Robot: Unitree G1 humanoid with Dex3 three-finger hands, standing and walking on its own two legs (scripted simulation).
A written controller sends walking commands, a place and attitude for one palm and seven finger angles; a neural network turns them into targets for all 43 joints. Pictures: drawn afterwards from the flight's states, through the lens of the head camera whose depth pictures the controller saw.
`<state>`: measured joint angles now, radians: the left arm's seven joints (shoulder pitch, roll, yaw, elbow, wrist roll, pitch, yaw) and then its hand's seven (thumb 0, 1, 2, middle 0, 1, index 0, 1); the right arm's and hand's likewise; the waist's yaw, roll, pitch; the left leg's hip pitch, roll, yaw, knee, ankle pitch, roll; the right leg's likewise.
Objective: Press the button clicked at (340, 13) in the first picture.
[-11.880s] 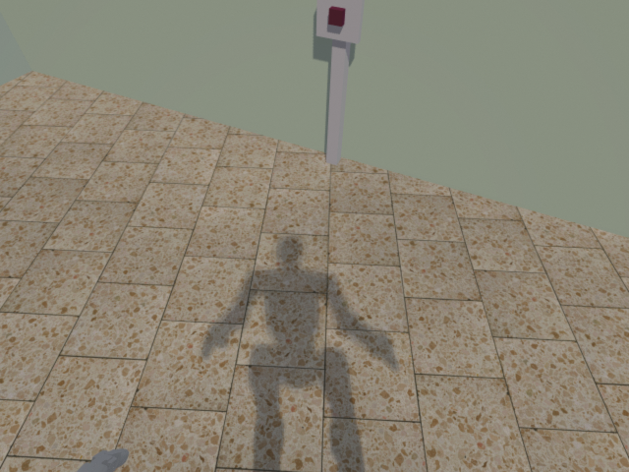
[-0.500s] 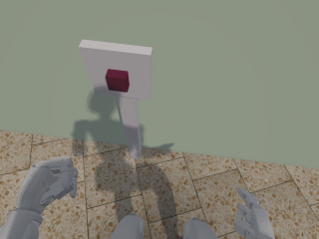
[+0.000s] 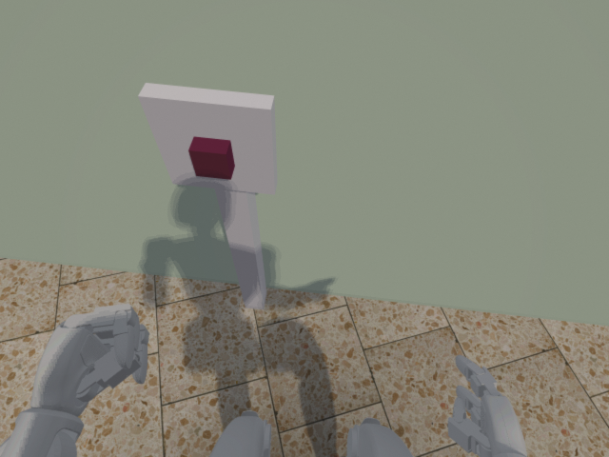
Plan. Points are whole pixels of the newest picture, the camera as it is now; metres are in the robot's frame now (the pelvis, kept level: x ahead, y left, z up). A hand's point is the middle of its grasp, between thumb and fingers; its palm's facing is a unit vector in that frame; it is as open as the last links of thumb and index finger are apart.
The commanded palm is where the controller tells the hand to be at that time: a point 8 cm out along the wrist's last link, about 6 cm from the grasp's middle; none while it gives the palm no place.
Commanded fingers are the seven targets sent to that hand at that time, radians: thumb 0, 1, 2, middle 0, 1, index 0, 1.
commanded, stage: aim a knuckle at the button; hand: left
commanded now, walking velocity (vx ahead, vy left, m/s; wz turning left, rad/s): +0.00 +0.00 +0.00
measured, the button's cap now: (213, 157) +0.52 +0.17 +0.05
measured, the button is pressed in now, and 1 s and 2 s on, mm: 0 0 0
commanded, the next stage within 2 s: press the button with the knuckle in 1.86 s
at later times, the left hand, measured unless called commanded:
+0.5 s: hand (174, 294) +0.31 +0.19 +0.03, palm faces -0.08 -1.00 -0.03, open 3.1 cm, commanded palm +0.29 +0.24 +0.04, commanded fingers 0.00 0.90 0.90 -1.30 -1.50 -1.30 -1.50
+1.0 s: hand (212, 240) +0.39 +0.16 +0.02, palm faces -0.09 -1.00 -0.03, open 3.1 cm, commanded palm +0.37 +0.21 +0.02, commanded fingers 0.00 0.90 0.90 -1.30 -1.50 -1.30 -1.50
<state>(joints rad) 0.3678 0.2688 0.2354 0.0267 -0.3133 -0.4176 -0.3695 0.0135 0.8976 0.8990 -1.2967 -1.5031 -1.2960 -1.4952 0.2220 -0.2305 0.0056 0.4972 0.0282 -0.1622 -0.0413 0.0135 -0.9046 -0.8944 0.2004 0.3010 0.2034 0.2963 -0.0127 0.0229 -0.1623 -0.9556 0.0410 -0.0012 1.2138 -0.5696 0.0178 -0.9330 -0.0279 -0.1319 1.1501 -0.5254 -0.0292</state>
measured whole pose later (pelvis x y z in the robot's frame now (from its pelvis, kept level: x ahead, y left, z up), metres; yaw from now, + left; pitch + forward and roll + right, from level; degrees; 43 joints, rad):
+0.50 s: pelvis +0.00 +0.00 +0.00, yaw -1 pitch +20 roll -2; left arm 0.03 0.28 0.23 0.27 -0.27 -0.37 -0.31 0.01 0.90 0.90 -1.30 -1.50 -1.30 -1.50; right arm 0.26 -0.26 0.01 0.54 0.02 -0.14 -0.04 0.01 -0.90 -0.89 0.20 0.30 0.20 0.30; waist -0.05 0.02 -0.16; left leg -1.00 0.04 0.02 1.21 -0.56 0.02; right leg -0.99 -0.03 -0.11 1.16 -0.52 -0.03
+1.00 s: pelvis +0.00 +0.00 -0.01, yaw -1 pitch +23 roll -2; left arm -0.33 0.26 0.20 0.58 -0.17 -0.42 -0.22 0.01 0.90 0.90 -1.30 -1.50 -1.30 -1.50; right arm 0.25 -0.24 0.01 0.58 0.01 -0.06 -0.01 0.01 -0.91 -0.89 0.20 0.30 0.20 0.30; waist -0.07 0.02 -0.16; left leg -1.05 0.04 0.04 1.22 -0.56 0.03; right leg -1.05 -0.03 -0.09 1.18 -0.52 -0.02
